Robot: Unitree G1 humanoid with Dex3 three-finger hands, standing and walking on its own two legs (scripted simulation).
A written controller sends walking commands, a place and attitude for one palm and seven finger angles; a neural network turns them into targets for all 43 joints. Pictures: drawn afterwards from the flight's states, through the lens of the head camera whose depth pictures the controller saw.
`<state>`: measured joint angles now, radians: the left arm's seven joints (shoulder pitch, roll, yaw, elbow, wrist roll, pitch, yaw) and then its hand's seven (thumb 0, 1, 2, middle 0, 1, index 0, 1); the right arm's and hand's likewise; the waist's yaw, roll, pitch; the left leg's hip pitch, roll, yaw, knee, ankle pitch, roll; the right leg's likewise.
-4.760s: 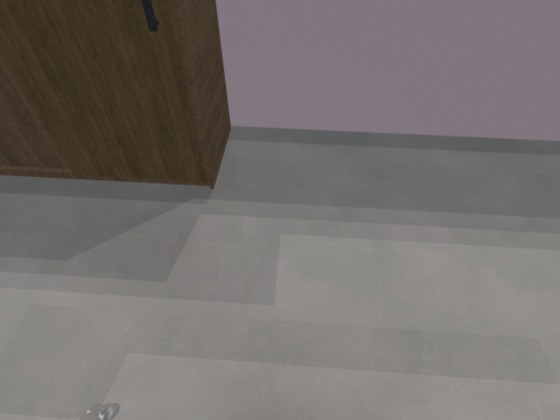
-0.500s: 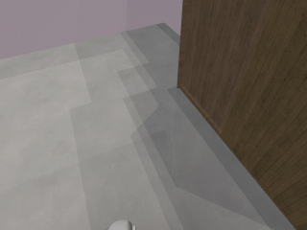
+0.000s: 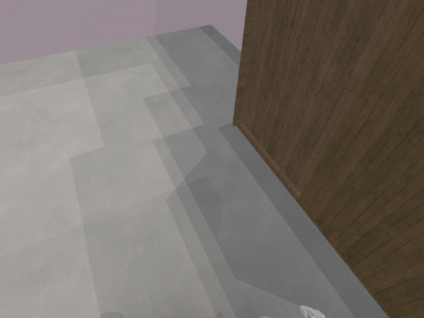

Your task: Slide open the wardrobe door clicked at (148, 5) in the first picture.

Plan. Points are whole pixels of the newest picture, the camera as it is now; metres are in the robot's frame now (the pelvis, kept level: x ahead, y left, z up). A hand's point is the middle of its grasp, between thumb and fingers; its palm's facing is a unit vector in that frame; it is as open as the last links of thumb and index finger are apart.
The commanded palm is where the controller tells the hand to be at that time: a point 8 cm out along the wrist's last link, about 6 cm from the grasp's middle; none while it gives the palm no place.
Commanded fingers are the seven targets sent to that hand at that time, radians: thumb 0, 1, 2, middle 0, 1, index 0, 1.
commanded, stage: turn to face it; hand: right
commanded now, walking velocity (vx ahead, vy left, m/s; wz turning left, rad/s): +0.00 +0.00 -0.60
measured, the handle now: out of the picture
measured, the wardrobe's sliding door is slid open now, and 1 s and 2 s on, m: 0.00 0.00 0.00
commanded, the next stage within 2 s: take the last steps up to it in 1.56 s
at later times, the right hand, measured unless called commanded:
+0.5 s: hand out of the picture +0.05 -0.25 -0.15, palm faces +0.31 +0.90 -0.31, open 7.4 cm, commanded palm none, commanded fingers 0.00 -0.90 -0.90 0.20 0.30 0.20 0.30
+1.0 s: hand out of the picture -0.10 -0.16 -0.17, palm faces +0.61 +0.76 -0.24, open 7.4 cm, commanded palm none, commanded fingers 0.00 -0.90 -0.90 0.20 0.30 0.20 0.30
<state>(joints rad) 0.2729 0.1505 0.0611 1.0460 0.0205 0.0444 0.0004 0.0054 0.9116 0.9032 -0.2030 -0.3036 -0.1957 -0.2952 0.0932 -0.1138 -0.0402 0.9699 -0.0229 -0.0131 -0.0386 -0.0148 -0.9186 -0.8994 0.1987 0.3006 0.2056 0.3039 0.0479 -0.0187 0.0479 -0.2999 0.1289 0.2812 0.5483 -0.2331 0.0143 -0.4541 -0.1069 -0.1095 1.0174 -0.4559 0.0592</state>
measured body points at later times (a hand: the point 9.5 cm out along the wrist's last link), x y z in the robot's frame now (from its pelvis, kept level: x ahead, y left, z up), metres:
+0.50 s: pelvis +0.02 +0.00 +0.01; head +0.05 -0.01 +0.45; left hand +0.16 +0.22 -0.14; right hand +0.03 -0.30 -0.13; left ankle +0.05 +0.14 -0.69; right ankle +0.04 -0.12 -0.73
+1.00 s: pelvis -0.01 +0.03 +0.00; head +0.02 -0.01 +0.44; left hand +0.24 +0.18 -0.14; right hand -0.13 -0.20 -0.15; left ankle +0.06 +0.14 -0.73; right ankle -0.10 -0.06 -0.72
